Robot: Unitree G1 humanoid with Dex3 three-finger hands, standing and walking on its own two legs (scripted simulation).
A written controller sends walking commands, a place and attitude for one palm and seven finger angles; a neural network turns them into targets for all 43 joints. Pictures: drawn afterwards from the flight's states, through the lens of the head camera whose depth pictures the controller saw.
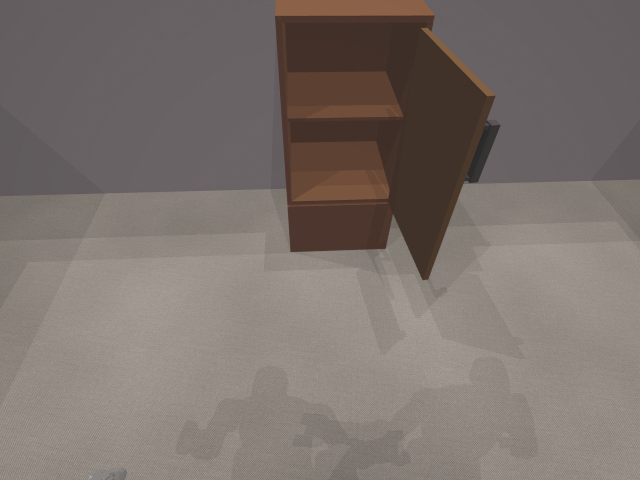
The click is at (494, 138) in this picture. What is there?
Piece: cupboard door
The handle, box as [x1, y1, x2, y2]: [465, 120, 500, 182]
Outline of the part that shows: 496,120 487,120 485,123 481,137 465,180 469,182 475,182 479,177 500,125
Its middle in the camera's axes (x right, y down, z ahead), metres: +0.36 -0.20 +0.90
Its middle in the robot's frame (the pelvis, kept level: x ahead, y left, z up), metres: +0.82 -0.31 -0.05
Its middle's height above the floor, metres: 0.72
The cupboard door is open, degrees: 97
